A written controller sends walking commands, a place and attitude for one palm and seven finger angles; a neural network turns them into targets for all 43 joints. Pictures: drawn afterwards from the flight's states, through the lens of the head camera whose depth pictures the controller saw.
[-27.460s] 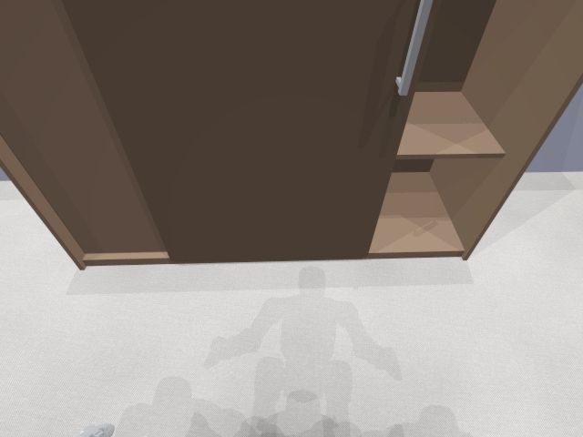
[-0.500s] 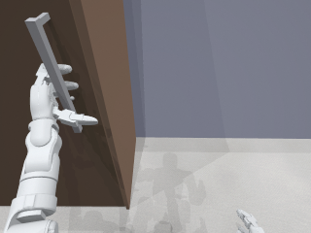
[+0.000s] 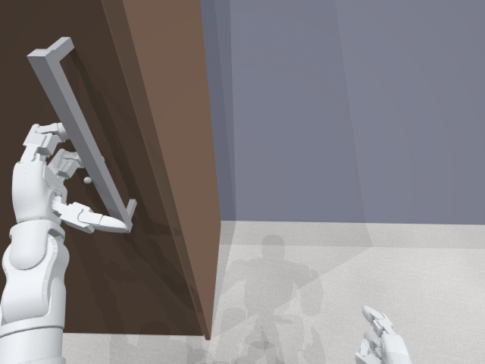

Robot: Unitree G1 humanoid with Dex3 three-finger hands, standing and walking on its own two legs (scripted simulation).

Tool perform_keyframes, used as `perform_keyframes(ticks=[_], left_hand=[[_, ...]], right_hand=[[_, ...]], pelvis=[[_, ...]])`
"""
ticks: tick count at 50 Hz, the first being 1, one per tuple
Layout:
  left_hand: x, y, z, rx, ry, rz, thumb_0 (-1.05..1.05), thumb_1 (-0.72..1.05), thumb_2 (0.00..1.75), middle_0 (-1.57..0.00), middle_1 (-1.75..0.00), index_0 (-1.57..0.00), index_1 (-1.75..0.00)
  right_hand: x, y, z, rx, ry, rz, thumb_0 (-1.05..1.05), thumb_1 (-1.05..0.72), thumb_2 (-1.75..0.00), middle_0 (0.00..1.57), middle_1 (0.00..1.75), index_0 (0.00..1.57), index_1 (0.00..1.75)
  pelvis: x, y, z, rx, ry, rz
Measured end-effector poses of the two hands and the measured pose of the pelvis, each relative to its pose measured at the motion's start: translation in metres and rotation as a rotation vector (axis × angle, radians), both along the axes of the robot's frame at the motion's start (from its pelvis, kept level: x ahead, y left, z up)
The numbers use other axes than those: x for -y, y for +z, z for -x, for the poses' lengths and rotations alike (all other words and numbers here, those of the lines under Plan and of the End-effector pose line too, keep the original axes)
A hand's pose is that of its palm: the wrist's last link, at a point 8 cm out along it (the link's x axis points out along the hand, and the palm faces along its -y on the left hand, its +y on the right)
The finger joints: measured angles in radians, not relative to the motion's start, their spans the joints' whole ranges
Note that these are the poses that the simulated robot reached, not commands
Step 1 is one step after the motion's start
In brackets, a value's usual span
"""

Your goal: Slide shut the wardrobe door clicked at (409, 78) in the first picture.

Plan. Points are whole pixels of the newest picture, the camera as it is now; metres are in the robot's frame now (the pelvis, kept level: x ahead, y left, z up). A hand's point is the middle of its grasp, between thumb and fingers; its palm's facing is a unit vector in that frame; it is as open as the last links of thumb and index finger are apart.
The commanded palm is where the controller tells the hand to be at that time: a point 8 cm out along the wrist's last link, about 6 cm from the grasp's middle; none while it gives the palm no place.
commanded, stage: slip the hand off the handle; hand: left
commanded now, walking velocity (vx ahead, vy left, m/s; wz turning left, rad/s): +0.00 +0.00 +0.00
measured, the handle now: (100, 154) +0.34 +0.25 +0.20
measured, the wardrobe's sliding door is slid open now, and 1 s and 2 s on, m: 0.00 0.00 0.00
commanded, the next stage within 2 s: draw the hand back to the body in 0.98 s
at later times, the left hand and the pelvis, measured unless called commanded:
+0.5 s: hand (51, 199) +0.26 +0.29 +0.19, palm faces +0.34 -0.93 -0.09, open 14.7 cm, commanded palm +0.20 +0.32 +0.19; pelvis +0.01 +0.01 +0.00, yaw +1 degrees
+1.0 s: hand (17, 259) +0.18 +0.27 +0.19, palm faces +0.36 -0.92 -0.13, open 14.7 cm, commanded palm +0.12 +0.32 +0.19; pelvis -0.01 +0.00 +0.00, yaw +2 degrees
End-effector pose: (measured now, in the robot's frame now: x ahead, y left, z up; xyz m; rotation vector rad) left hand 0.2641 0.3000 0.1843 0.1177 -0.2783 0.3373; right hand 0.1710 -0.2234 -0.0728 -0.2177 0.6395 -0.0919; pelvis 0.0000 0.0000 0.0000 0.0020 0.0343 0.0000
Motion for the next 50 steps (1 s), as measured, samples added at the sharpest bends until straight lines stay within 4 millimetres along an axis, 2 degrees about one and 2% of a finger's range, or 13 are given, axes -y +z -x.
perform_keyframes(ticks=[6, 12, 18, 23, 30, 37, 43, 50], left_hand=[[-0.028, -0.004, 0.017, -0.004, 0.081, -0.010, -0.01, -0.55, 0.20, -0.36, -1.21, -0.26, -1.15], [-0.033, -0.002, 0.013, 0.013, 0.034, -0.020, -0.01, -0.55, 0.20, -0.29, -1.17, -0.25, -1.15], [-0.040, 0.002, 0.014, -0.001, 0.015, -0.024, -0.01, -0.55, 0.20, -0.32, -1.20, -0.26, -1.15], [-0.034, 0.003, 0.030, 0.006, 0.007, -0.027, -0.01, -0.55, 0.20, -0.29, -1.18, -0.25, -1.15], [-0.023, 0.001, 0.068, 0.010, 0.016, -0.041, -0.01, -0.55, 0.20, -0.27, -1.16, -0.26, -1.15], [-0.027, 0.003, 0.103, 0.025, 0.061, -0.049, -0.01, -0.55, 0.20, -0.26, -1.16, -0.26, -1.15], [-0.025, 0.004, 0.114, 0.024, 0.050, -0.055, -0.01, -0.55, 0.20, -0.25, -1.15, -0.26, -1.15], [-0.018, 0.004, 0.127, 0.010, 0.019, -0.075, -0.01, -0.55, 0.20, -0.26, -1.15, -0.26, -1.15]], right_hand=[[-0.013, 0.002, -0.017, 0.009, 0.042, 0.008, 0.01, -0.91, -0.90, 0.20, 0.30, 0.20, 0.30], [-0.020, -0.002, -0.017, -0.016, 0.054, 0.031, 0.01, -0.91, -0.90, 0.20, 0.30, 0.20, 0.30], [-0.021, -0.003, -0.008, -0.022, 0.033, 0.021, 0.01, -0.91, -0.90, 0.20, 0.30, 0.21, 0.30], [-0.019, -0.002, -0.001, -0.006, 0.027, 0.007, 0.01, -0.91, -0.90, 0.20, 0.30, 0.20, 0.30], [-0.017, 0.000, 0.002, 0.017, 0.044, 0.011, 0.01, -0.91, -0.90, 0.20, 0.30, 0.20, 0.30], [-0.019, 0.005, -0.001, 0.060, 0.077, 0.019, 0.01, -0.91, -0.90, 0.20, 0.30, 0.20, 0.30], [-0.021, 0.010, -0.004, 0.106, 0.101, 0.020, 0.01, -0.91, -0.90, 0.20, 0.30, 0.20, 0.30], [-0.021, 0.014, -0.006, 0.143, 0.111, 0.010, 0.01, -0.91, -0.90, 0.20, 0.30, 0.20, 0.30]], pelvis=[[-0.007, -0.001, -0.007, 0.003, 0.014, 0.007], [-0.011, -0.002, -0.008, 0.005, 0.030, 0.012], [-0.014, -0.001, -0.009, 0.004, 0.020, 0.011], [-0.015, -0.001, -0.007, 0.010, 0.011, 0.010], [-0.012, -0.002, -0.001, 0.031, 0.013, 0.008], [-0.006, -0.002, 0.010, 0.052, 0.033, 0.012], [-0.002, -0.002, 0.016, 0.062, 0.043, 0.013], [0.000, -0.003, 0.014, 0.065, 0.037, 0.011]])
